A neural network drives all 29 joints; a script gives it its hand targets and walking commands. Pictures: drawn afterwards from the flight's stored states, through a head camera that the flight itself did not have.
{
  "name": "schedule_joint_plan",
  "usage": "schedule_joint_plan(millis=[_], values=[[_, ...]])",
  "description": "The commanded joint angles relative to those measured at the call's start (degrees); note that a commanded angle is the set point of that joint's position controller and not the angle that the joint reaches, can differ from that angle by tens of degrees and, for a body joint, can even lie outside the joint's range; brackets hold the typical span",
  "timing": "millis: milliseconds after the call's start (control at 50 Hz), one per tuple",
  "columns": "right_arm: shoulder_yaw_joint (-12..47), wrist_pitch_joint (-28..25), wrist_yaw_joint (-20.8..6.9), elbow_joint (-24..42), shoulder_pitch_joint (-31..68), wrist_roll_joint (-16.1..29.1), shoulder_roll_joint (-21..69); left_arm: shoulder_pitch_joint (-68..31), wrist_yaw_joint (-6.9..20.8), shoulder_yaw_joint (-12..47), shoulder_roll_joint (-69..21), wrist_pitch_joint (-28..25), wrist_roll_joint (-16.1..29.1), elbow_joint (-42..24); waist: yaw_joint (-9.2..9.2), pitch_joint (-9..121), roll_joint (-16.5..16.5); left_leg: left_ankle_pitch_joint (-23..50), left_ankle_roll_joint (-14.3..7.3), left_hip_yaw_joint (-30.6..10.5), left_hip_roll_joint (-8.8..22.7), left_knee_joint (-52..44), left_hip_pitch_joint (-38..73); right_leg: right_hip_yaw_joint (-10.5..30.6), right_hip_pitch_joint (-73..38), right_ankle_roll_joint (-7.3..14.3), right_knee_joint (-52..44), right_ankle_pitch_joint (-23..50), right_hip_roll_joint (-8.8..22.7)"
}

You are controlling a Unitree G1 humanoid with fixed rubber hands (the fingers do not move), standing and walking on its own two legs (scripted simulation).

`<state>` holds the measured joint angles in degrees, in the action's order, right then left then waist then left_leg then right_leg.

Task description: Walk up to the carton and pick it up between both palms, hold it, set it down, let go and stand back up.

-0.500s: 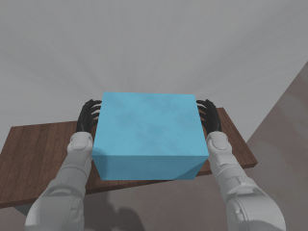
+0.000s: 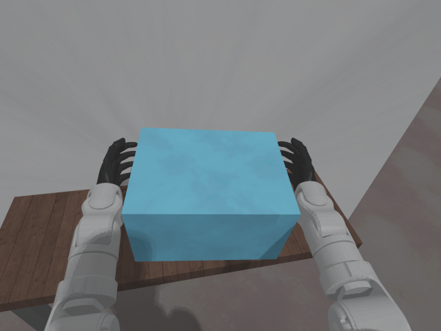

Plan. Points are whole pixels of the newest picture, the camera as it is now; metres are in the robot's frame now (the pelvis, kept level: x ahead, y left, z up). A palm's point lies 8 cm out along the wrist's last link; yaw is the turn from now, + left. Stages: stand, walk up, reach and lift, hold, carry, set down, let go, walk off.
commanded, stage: reach and lift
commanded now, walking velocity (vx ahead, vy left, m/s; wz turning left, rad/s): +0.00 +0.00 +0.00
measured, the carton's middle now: (208, 193) +0.36 +0.02 +0.09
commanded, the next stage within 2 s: hold in 1.20 s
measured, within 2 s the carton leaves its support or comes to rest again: neither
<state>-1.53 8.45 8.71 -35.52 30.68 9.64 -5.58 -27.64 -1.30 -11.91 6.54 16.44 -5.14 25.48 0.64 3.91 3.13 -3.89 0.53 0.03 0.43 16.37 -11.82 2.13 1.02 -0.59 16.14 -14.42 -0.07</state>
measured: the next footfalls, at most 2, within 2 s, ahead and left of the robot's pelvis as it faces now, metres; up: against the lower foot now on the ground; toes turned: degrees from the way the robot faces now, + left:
none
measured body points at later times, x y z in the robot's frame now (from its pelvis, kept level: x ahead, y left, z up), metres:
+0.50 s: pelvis -0.02 +0.00 +0.00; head -0.06 +0.04 +0.45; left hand +0.36 +0.20 +0.15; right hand +0.36 -0.16 +0.14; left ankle +0.05 +0.13 -0.75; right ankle -0.06 -0.12 -0.75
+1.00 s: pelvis -0.01 +0.01 +0.00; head -0.04 +0.03 +0.45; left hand +0.37 +0.19 +0.15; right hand +0.37 -0.17 +0.16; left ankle +0.05 +0.13 -0.75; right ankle -0.06 -0.12 -0.75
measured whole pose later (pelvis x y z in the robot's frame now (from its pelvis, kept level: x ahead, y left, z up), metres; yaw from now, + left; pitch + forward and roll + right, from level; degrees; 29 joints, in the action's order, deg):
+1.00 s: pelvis -0.01 +0.01 +0.00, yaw +0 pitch -3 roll +0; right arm -1.4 14.5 6.9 -32.6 33.7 12.6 -7.9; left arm -28.3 -0.9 -12.9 4.3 29.8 -9.9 12.6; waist 2.6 3.2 3.8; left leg -4.0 0.3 0.5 0.6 17.1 -10.5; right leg 2.5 -0.5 -0.8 16.1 -13.9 -0.1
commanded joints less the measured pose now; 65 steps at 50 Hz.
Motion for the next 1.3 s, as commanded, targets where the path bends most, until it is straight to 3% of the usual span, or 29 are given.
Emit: schedule_joint_plan(millis=[0,60,140,260,360,420,620,740,840,920,1040,1160,1220,1280], values=[[23.99,-2.71,-4.46,20.47,39.26,1.65,37.72,-36.43,10.65,27.74,-36.94,-0.58,3.01,-17.03,0.67,22.42,-4.35,18.8,0.55,0.59,-1.85,4.06,27.26,-2.8,9.33,-3.85,-2.82,24.88,-1.46],[24.02,-1.76,-4.08,20.76,37.84,1.9,36.96,-34.83,11.06,27.3,-35.91,1.41,2.17,-18.13,1.24,19.63,-3.61,17.32,0.09,0.79,-2.07,3.69,27.08,-2.99,8.79,-4.38,-3.15,25.6,-1.23],[21.97,-1.21,-4.66,20.66,39.52,1.32,35.79,-35.84,11.85,25.64,-35.43,3.5,1.27,-18.04,1.1,17.28,-3.96,12.66,-0.09,1.31,-2.12,2.27,25.21,-3.54,9.3,-4.04,-3.5,20.35,-1.17],[22.46,-1.25,-5.28,24.55,43.07,2.0,34.98,-37.43,10.88,28.21,-36.05,4.94,2.52,-20.95,1.61,19.7,-4.46,12.07,0.17,1.04,-1.95,3.06,28.52,-4.08,13.3,-3.32,-4.49,16.11,-1.61],[19.35,-0.35,-6.67,20.18,44.94,0.33,34.18,-39.54,10.49,26.5,-36.35,6.27,1.32,-17.77,1.15,17.27,-4.69,4.6,-0.35,1.46,-1.34,1.17,27.8,-4.57,17.63,-2.43,-5.72,6.23,-1.2],[17.83,-0.52,-7.52,19.01,46.24,-0.26,34.01,-40.34,10.19,26.49,-37.25,6.82,1.79,-16.72,1.33,19.03,-4.22,3.91,-0.57,1.33,-0.9,1.05,28.88,-4.72,18.6,-1.88,-5.9,4.5,-1.46],[17.0,-0.3,-8.6,16.24,47.08,0.93,31.76,-39.69,9.3,26.23,-38.1,8.23,1.13,-15.72,1.67,19.33,-5.55,8.38,0.2,1.02,-0.58,1.94,30.77,-5.19,18.89,-1.2,-5.97,6.81,-1.97],[19.38,0.04,-8.18,20.26,47.89,3.34,31.82,-40.19,8.99,28.14,-38.43,8.39,2.26,-19.7,2.1,21.51,-5.2,12.31,0.47,0.65,-0.76,3.32,31.2,-4.66,16.9,-1.6,-5.38,11.57,-2.26],[20.35,1.03,-8.13,21.26,48.28,4.33,31.79,-40.91,8.75,28.32,-38.26,8.96,2.35,-21.16,1.9,22.21,-4.99,11.87,0.6,0.32,-0.62,3.33,30.73,-4.69,16.59,-1.77,-5.19,10.84,-2.36],[23.26,1.68,-7.33,25.07,46.57,6.56,32.46,-39.99,8.55,30.5,-38.41,9.12,3.41,-25.18,2.13,24.85,-5.58,18.54,1.07,0.31,-1.21,5.3,31.47,-4.01,13.93,-2.32,-4.12,19.39,-2.5],[23.09,4.42,-6.53,23.94,45.12,7.24,31.13,-38.77,9.75,27.96,-35.97,11.34,2.17,-25.32,2.02,20.86,-4.1,13.61,0.57,0.56,-1.39,3.46,28.94,-4.16,13.78,-2.98,-4.5,16.62,-2.24],[24.92,5.69,-5.74,28.14,46.07,9.05,32.28,-39.95,9.8,29.11,-35.48,12.1,3.22,-28.14,2.23,23.03,-4.54,15.53,0.61,0.62,-1.91,4.54,28.62,-3.55,11.88,-3.66,-3.7,21.72,-2.14],[23.44,7.25,-5.39,24.83,45.11,8.2,31.75,-39.22,10.65,26.41,-34.25,13.31,2.14,-25.09,2.34,18.35,-3.32,11.3,0.05,0.88,-1.91,3.03,26.85,-3.67,12.55,-3.9,-4.37,18.65,-1.94],[23.83,7.42,-5.6,25.18,45.49,8.3,32.4,-39.36,11.31,26.43,-34.35,13.79,1.99,-26.37,2.28,19.85,-3.4,11.27,-0.03,1.03,-1.92,2.87,27.45,-3.65,12.3,-3.71,-4.26,18.41,-1.85]])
